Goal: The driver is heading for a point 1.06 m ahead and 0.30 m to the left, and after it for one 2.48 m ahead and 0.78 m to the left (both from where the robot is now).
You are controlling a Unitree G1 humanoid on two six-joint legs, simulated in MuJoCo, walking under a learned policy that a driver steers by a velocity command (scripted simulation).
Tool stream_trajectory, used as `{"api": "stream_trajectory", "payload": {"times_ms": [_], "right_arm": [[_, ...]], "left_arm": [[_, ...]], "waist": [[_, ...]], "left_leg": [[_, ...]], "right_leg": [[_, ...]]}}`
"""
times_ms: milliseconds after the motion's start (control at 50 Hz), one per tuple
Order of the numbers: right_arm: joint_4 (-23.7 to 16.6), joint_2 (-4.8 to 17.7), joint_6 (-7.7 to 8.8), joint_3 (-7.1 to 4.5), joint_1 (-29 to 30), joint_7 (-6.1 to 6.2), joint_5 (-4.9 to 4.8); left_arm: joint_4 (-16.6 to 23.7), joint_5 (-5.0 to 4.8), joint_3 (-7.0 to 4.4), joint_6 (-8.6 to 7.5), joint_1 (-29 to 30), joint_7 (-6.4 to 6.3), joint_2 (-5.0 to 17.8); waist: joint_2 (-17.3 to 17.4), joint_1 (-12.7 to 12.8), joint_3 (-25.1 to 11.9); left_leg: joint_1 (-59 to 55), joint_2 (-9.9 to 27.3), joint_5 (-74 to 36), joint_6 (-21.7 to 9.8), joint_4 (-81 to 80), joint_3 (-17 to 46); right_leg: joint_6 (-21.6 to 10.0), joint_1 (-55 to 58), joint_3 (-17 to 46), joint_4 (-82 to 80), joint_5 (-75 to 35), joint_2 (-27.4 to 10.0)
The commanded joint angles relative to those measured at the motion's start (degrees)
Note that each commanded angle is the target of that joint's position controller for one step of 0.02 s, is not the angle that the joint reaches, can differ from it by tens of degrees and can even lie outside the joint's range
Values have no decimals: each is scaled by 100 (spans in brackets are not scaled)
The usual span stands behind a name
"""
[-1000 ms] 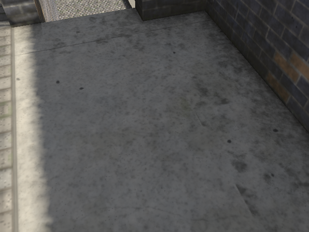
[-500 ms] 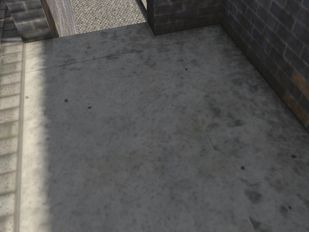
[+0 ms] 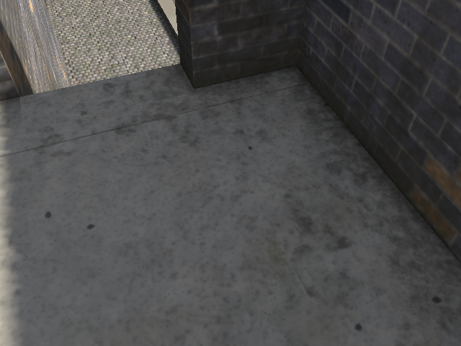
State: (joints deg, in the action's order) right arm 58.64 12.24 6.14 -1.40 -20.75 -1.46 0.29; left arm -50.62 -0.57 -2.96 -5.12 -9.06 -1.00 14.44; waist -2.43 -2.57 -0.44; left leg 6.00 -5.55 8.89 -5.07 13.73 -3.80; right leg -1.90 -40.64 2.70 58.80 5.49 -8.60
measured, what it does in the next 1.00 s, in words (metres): walks ahead, turning left: right foot, then left foot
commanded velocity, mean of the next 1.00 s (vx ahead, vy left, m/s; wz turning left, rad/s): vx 0.22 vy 0.00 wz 0.38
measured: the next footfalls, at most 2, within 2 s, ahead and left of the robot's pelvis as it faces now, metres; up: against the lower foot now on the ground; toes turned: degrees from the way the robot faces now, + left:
right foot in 0.26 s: +0.35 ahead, -0.16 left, +0.00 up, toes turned +0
left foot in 0.78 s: +0.35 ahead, +0.09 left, +0.00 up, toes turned +22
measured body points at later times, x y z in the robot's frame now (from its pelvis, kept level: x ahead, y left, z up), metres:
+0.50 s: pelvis +0.25 -0.07 +0.00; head +0.29 -0.08 +0.44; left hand +0.33 +0.21 -0.12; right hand +0.37 -0.34 -0.14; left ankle +0.25 +0.08 -0.66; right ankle +0.30 -0.16 -0.75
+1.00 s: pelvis +0.31 -0.02 +0.00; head +0.34 +0.03 +0.44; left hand +0.35 +0.31 -0.13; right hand +0.56 -0.22 -0.09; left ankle +0.32 +0.07 -0.75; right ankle +0.37 -0.16 -0.67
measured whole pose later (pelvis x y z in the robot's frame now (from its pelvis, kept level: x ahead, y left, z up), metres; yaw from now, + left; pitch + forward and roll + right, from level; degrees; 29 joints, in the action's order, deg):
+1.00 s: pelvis +0.31 -0.02 +0.00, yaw +25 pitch +4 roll -2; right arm 39.3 16.3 -0.5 -5.1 -10.4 1.1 -0.4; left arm -46.7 0.1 -4.4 -0.1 -2.3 -2.2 17.3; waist -1.5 -0.5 2.5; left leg 20.2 -2.9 8.7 -4.0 25.6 3.0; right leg 3.2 -31.9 2.2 59.9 23.0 -0.6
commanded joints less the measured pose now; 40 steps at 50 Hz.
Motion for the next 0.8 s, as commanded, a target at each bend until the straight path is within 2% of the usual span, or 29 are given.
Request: {"api": "stream_trajectory", "payload": {"times_ms": [20,80,160,200,220,240,260,280,300,320,340,360,380,420,440,500,580,680,720,740,760,780,800], "right_arm": [[-336,828,45,-128,97,118,-31],[-242,936,14,-148,-261,149,-97],[-74,937,-101,-172,-663,173,-129],[-81,1003,-166,-206,-617,201,-138],[-126,1078,-190,-231,-501,208,-137],[-182,1086,-225,-227,-328,212,-113],[-280,937,-232,-165,-241,210,-51],[-477,564,-181,-38,-428,204,76],[-419,34,-83,102,-1145,185,-82],[-416,866,-54,-115,-745,204,-231],[-599,1001,-93,-192,-262,243,-296],[-601,904,-173,-218,-118,287,-239],[-609,774,-279,-261,-157,313,-177],[-623,461,-511,-274,-392,313,-190],[-702,403,-580,-289,-381,325,-186],[-1092,483,-666,-349,103,334,-118],[-1438,501,-692,-363,689,202,-94],[-1896,663,-794,-453,1239,40,-100],[-2022,668,-805,-480,1259,-15,-122],[-2019,660,-793,-498,1130,-28,-125],[-1981,807,-769,-567,912,11,-95],[-1935,1407,-742,-770,487,127,-71],[-2024,2032,-739,-868,341,229,17]], "left_arm": [[322,24,-18,-39,190,28,162],[491,-19,32,-72,834,101,109],[774,-65,60,-133,1463,254,166],[841,-66,23,-199,1372,318,287],[792,-61,-28,-229,1091,324,409],[623,-22,-134,-258,456,303,603],[349,47,-281,-287,-581,260,956],[230,205,-398,-278,-1524,201,1538],[266,252,-351,-213,-1493,224,1500],[437,199,-212,-173,-1193,197,946],[536,135,-127,-148,-637,156,720],[547,90,-71,-132,-265,153,570],[530,101,-58,-132,-47,156,478],[484,226,-64,-148,179,162,456],[465,258,-79,-156,240,142,525],[386,220,-142,-92,270,-2,711],[375,137,-198,97,345,-149,901],[317,0,-294,320,231,-144,1129],[329,-68,-329,383,267,-150,1181],[333,-113,-334,415,319,-161,1167],[244,-116,-326,437,85,-151,1067],[265,30,-287,427,-104,-120,893],[590,282,-156,384,95,-56,522]], "waist": [[425,142,396],[455,-94,465],[490,-251,646],[567,-65,571],[668,124,402],[724,496,55],[679,934,-685],[-268,1048,-1753],[-1582,723,-2743],[-772,818,-2342],[-517,648,-1469],[-106,439,-993],[-141,251,-680],[-320,-2,-444],[-340,-64,-355],[-351,-37,-261],[-284,139,-312],[-322,319,-197],[-367,268,-208],[-323,153,-268],[-94,83,-403],[818,21,-703],[2271,201,-793]], "left_leg": [[363,1564,-1220,-783,-792,972],[22,1549,-1066,-667,-773,832],[-795,1878,-1133,-653,-392,985],[-1000,2004,-1517,-578,-62,1142],[-969,1987,-2086,-524,220,1168],[-843,1751,-3176,-387,962,1042],[-240,1357,-3290,-154,2211,831],[1430,665,-1075,189,4319,496],[2865,-59,2811,425,5832,983],[3062,301,2693,420,6362,1465],[3301,550,2291,457,6307,1179],[3139,811,1925,548,6076,990],[2820,980,1622,583,5785,926],[2209,999,1256,624,5639,704],[2243,989,1113,648,5509,661],[2537,1085,546,682,4676,649],[2318,1117,-83,638,3615,414],[2294,993,568,455,2868,147],[2152,896,723,309,2373,24],[1823,774,391,203,1849,-102],[1223,620,-343,37,1275,-55],[104,1138,-2511,-294,1027,879],[-1118,2504,-4872,-1378,1186,2915]], "right_leg": [[86,-64,-54,-1109,-903,-19],[100,142,-256,-2062,-1258,212],[-12,-40,-228,-2673,-820,337],[-127,305,-208,-2949,-393,451],[-190,830,-284,-3037,-203,588],[-300,1762,-429,-3200,-262,803],[-513,3328,-280,-3049,-953,597],[-1006,5516,1149,-2675,-2450,-833],[-1729,6702,3216,-3279,-2918,-1926],[-1477,6036,2747,-3399,-3013,-1669],[-1234,5142,1703,-3441,-3464,-1505],[-1093,4313,1039,-3623,-3576,-1206],[-968,3616,600,-3862,-3325,-1001],[-1003,2727,-32,-4256,-3075,-772],[-1083,2582,-225,-4382,-3058,-772],[-1149,2701,-601,-4546,-2869,-841],[-1116,2949,-975,-4576,-2142,-880],[-988,3500,-937,-4151,-1565,-1169],[-813,3721,-916,-3792,-1639,-1238],[-635,3723,-1030,-3451,-1651,-1151],[-342,3566,-1231,-2854,-1537,-886],[100,2729,-1584,-1519,-728,-352],[616,592,-1573,308,3155,627]]}}
Keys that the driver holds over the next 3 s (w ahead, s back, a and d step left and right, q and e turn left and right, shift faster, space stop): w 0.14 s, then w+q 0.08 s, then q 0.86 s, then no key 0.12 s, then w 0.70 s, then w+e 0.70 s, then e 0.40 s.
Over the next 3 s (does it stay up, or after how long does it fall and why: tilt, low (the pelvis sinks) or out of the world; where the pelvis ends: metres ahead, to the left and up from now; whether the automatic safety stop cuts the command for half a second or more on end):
stays up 0.94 0.34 0.00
